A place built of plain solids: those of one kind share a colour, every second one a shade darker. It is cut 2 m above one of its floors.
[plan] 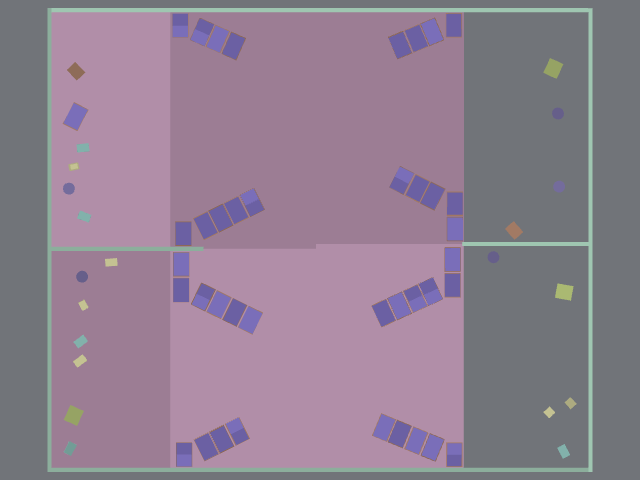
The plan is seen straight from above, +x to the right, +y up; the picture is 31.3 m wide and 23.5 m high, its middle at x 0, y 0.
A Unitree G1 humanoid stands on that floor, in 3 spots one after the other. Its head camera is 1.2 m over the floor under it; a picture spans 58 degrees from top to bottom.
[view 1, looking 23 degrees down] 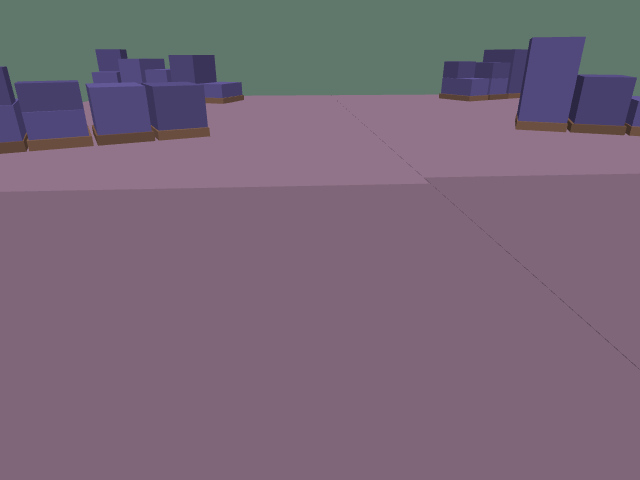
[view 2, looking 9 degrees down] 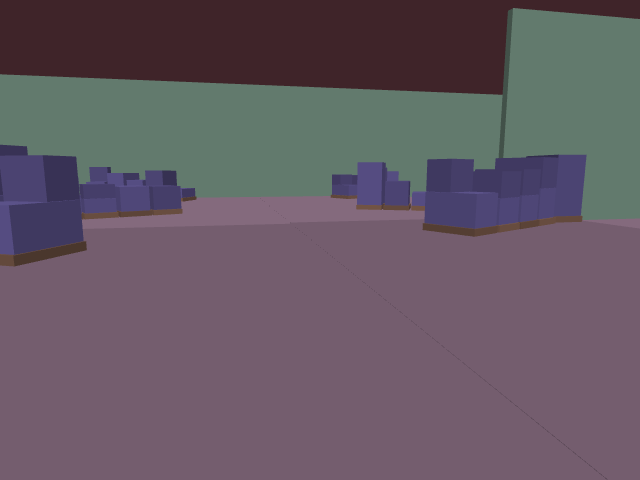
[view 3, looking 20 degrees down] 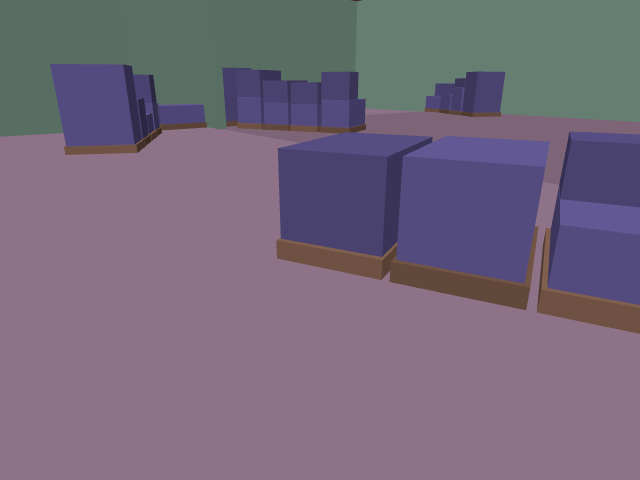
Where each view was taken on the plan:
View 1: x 1.23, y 4.02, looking -94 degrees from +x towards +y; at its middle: floor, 3.07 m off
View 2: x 1.23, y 9.72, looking -102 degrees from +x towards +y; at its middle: floor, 7.67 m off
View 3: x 5.48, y -5.83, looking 142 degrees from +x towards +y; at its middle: load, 2.96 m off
